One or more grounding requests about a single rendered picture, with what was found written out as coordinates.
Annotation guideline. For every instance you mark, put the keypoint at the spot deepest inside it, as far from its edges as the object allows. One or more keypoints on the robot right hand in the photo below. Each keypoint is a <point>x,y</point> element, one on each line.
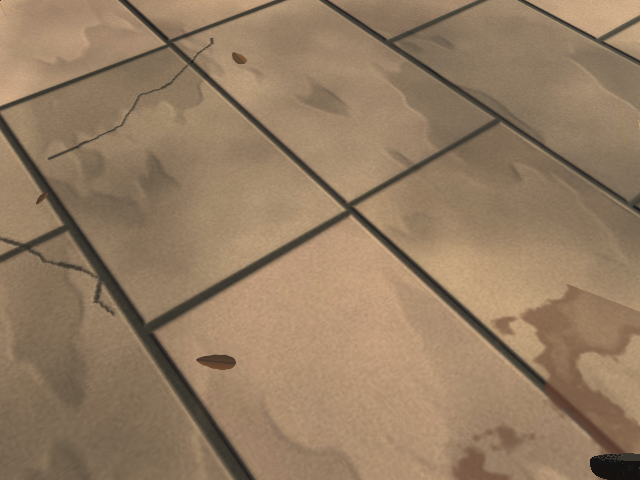
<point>624,466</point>

